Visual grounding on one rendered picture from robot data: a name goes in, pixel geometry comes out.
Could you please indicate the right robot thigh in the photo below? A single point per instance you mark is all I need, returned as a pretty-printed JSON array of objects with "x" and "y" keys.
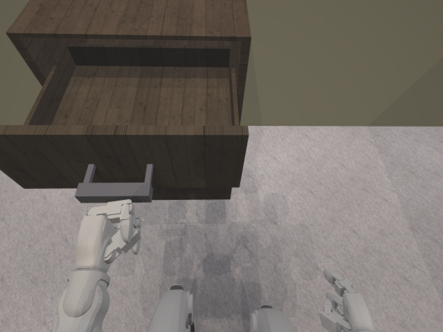
[{"x": 270, "y": 320}]

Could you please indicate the robot left forearm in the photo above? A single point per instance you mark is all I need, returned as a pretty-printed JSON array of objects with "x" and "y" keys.
[{"x": 84, "y": 303}]

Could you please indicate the robot right hand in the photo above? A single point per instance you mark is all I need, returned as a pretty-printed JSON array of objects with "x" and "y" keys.
[{"x": 352, "y": 313}]

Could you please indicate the handle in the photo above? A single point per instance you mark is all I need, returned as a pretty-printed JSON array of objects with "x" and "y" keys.
[{"x": 88, "y": 192}]

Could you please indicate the robot thigh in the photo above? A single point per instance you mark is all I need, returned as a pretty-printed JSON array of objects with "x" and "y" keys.
[
  {"x": 270, "y": 320},
  {"x": 174, "y": 312}
]

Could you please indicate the cabinet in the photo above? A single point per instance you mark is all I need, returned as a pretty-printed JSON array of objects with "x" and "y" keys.
[{"x": 44, "y": 26}]

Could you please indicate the drawer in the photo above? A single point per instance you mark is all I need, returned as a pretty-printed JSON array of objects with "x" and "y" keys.
[{"x": 121, "y": 107}]

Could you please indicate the robot left hand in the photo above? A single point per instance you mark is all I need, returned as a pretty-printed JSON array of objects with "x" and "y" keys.
[{"x": 115, "y": 222}]

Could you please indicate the left robot thigh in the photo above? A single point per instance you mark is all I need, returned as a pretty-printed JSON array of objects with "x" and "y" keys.
[{"x": 174, "y": 312}]

